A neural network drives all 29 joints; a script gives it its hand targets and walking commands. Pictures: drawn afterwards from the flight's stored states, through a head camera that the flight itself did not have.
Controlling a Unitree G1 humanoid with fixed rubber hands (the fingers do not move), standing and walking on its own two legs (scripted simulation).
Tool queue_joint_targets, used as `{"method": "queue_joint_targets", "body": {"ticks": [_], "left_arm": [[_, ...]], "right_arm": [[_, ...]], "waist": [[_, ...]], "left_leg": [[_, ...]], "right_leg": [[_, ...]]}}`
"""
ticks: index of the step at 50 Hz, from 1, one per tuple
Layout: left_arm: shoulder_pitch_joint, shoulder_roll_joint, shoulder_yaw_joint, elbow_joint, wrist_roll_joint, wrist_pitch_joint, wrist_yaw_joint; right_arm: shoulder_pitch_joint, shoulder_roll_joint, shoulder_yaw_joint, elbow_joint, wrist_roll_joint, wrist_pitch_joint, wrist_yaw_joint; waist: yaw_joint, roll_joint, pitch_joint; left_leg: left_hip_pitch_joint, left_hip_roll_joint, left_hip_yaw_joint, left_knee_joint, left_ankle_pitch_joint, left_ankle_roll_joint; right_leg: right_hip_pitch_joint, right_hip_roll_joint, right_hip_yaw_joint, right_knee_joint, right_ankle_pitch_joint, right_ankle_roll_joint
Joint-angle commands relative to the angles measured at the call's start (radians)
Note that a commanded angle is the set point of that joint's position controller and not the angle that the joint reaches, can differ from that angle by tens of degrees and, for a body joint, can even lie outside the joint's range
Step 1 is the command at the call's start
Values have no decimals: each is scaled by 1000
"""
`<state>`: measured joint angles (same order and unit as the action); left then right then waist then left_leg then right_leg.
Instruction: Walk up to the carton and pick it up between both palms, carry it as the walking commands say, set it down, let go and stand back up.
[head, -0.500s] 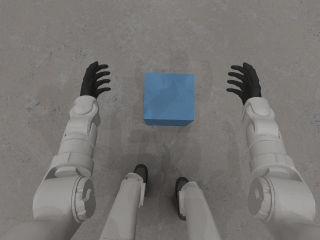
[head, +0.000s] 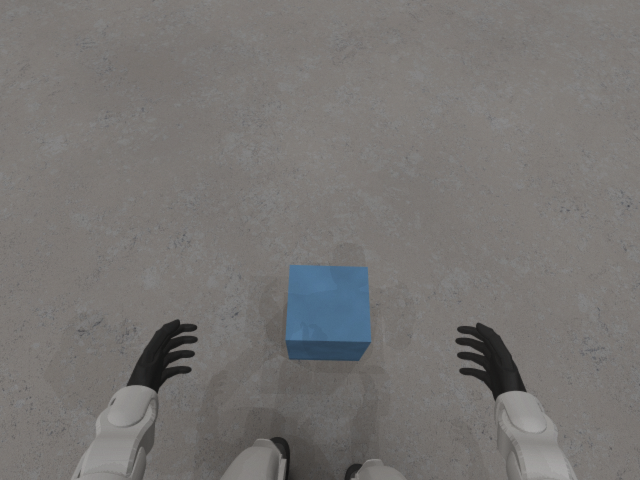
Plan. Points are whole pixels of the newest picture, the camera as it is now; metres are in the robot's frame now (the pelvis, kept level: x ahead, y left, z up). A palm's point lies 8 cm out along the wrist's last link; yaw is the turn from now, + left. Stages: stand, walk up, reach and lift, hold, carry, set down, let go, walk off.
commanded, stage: let go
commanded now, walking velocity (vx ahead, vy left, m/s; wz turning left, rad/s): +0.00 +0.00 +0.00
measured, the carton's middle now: (326, 315) +0.49 -0.01 -0.63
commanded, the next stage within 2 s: stand in 0.58 s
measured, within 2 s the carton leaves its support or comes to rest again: neither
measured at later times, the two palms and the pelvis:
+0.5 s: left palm (133, 407) +0.20 +0.22 -0.04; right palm (536, 428) +0.20 -0.24 -0.04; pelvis +0.04 -0.01 +0.02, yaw +0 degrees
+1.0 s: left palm (125, 433) +0.17 +0.25 -0.09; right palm out of the picture +0.14 -0.29 -0.10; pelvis +0.09 -0.02 +0.01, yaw -1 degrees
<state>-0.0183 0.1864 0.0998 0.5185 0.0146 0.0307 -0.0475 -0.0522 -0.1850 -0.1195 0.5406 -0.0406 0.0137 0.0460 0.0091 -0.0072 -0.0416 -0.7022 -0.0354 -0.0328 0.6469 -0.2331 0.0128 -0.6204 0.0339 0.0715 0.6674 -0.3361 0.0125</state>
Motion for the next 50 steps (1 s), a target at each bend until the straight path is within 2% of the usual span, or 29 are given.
{"method": "queue_joint_targets", "body": {"ticks": [1, 4, 5, 8, 12, 13, 14, 15, 18, 19, 20, 23, 26, 27, 28, 29, 30, 31, 32, 35, 36, 38, 40, 41, 42, 45, 46, 47, 50], "left_arm": [[148, 58, 0, -101, 7, -11, 0], [142, 86, -2, -133, -7, -10, -1], [142, 94, -7, -100, -3, -3, -1], [149, 90, -44, -145, -19, 11, -11], [177, 109, -44, -191, -6, 49, -15], [189, 111, -46, -174, -12, 59, -20], [199, 114, -39, -206, -8, 67, -21], [214, 129, -36, -226, -5, 72, -24], [226, 126, -37, -205, 2, 85, -25], [205, 116, -34, -225, 2, 87, -24], [238, 102, -36, -216, -7, 91, -25], [224, 117, -30, -222, 3, 95, -20], [220, 116, -33, -210, -11, 93, -10], [240, 108, -41, -210, -8, 99, -7], [255, 123, -19, -197, -1, 107, 0], [279, 196, -27, -79, 27, 49, 20], [288, 177, -21, -49, 32, 3, 45], [274, 179, -27, -27, 28, -29, 56], [278, 192, -22, -2, 34, -48, 67], [260, 179, -23, 41, 17, -95, 69], [272, 183, -26, 63, 13, -101, 71], [277, 192, -17, 92, 7, -97, 70], [306, 188, -20, 114, 8, -91, 72], [347, 194, -17, 139, 2, -84, 80], [343, 196, -20, 138, 3, -86, 81], [369, 181, -31, 171, -9, -79, 79], [364, 171, -33, 172, -12, -74, 84], [356, 198, -32, 177, -9, -72, 86], [386, 190, -40, 205, -11, -60, 88]], "right_arm": [[109, -64, 16, -135, 2, -19, 9], [136, -85, 14, -153, 17, -14, 6], [99, -78, 22, -155, 16, -5, 8], [151, -93, 22, -160, 19, 18, 9], [180, -87, 39, -178, 30, 60, 25], [174, -87, 30, -195, 30, 65, 27], [210, -93, 41, -181, 41, 72, 32], [212, -92, 51, -209, 34, 83, 38], [225, -83, 44, -191, 28, 93, 34], [233, -107, 42, -190, 27, 89, 34], [216, -101, 38, -201, 15, 94, 32], [216, -123, 31, -189, 16, 97, 20], [227, -108, 49, -206, 24, 92, 10], [229, -117, 52, -206, 27, 90, 7], [224, -123, 38, -204, 23, 91, 1], [301, -187, 27, -56, 6, 32, -40], [330, -196, 34, -11, -19, 1, -58], [320, -195, 38, 6, -17, -27, -65], [319, -152, 51, 23, -13, -44, -69], [314, -169, 52, 84, 5, -79, -66], [319, -171, 52, 95, 14, -90, -63], [308, -151, 66, 123, 14, -91, -63], [326, -183, 65, 149, 19, -85, -73], [355, -168, 70, 158, 18, -85, -76], [383, -181, 66, 182, 14, -77, -80], [426, -187, 69, 220, 26, -70, -86], [405, -190, 72, 221, 25, -67, -84], [404, -177, 78, 230, 28, -60, -83], [470, -211, 79, 276, 29, -49, -91]], "waist": [[20, -3, -212], [-1, -1, -116], [11, -4, -91], [-22, -13, 14], [-3, 0, 91], [-1, -36, 104], [-12, 21, 107], [-2, 1, 103], [-3, 14, 91], [-24, 26, 93], [-2, -20, 71], [-3, 13, 79], [-7, -49, 14], [-1, -1, 29], [10, -33, 27], [-16, 24, 60], [-9, -23, 74], [-15, 0, 106], [-20, -31, 119], [-8, -15, -26], [-21, -2, -51], [-6, -23, -22], [9, 45, -24], [-1, -10, -34], [2, 28, -64], [-3, -30, -68], [-3, 8, -50], [-9, -28, -22], [-3, 13, 14]], "left_leg": [[494, -10, 34, -98, 121, -42], [548, -11, 33, -161, 164, -45], [564, -7, 26, -179, 102, -40], [632, -14, 38, -218, 86, -42], [700, -18, 39, -237, 85, -38], [709, -18, 36, -242, 82, -35], [728, -26, 46, -245, 95, -38], [734, -12, 32, -264, 94, -32], [774, -18, 15, -251, 196, -19], [799, -23, 27, -236, 219, -27], [803, -17, 16, -243, 231, -24], [777, -25, 14, -223, 289, -17], [786, -24, 18, -205, 356, -12], [790, -20, 16, -209, 373, -19], [771, -24, 15, -196, 374, -17], [589, 113, 17, -242, 99, -51], [516, 106, -5, -261, -29, -64], [471, 101, -4, -257, -76, -69], [449, 105, -23, -233, -50, -62], [526, 112, -45, -193, 108, -42], [520, 118, -47, -169, 192, -31], [488, 121, -60, -170, 234, -24], [476, 117, -56, -149, 336, -23], [476, 112, -50, -136, 330, -20], [514, 104, -31, -125, 343, -19], [505, 103, -27, -97, 377, -21], [521, 101, -13, -93, 378, -22], [510, 101, -21, -105, 319, -29], [513, 110, -30, -110, 353, -19]], "right_leg": [[141, -10, -62, -199, 84, 8], [223, -7, -74, -243, 143, 7], [234, -11, -72, -261, 93, 6], [265, -12, -75, -304, 80, -1], [316, -14, -65, -333, 73, -10], [308, -8, -63, -343, 64, -15], [321, -13, -61, -346, 79, -15], [352, -2, -70, -340, 85, -7], [381, -10, -49, -323, 196, -17], [354, -8, -45, -330, 203, -17], [363, 3, -54, -321, 208, -18], [390, -7, -29, -303, 290, -18], [396, 3, -31, -274, 383, -2], [402, 3, -35, -276, 364, 3], [407, 2, -26, -275, 370, 1], [412, -109, 2, -302, 81, 25], [434, -102, 24, -287, -2, 27], [385, -121, 64, -308, -77, 18], [370, -120, 68, -314, -91, 9], [413, -115, 71, -269, 97, 2], [453, -120, 74, -239, 260, -9], [443, -114, 68, -215, 316, -10], [472, -110, 66, -189, 404, -20], [488, -108, 62, -181, 447, -16], [492, -113, 51, -172, 502, -17], [518, -109, 41, -151, 630, -29], [498, -107, 47, -149, 660, -29], [459, -103, 39, -151, 603, -37], [461, -110, 52, -160, 570, -40]]}}
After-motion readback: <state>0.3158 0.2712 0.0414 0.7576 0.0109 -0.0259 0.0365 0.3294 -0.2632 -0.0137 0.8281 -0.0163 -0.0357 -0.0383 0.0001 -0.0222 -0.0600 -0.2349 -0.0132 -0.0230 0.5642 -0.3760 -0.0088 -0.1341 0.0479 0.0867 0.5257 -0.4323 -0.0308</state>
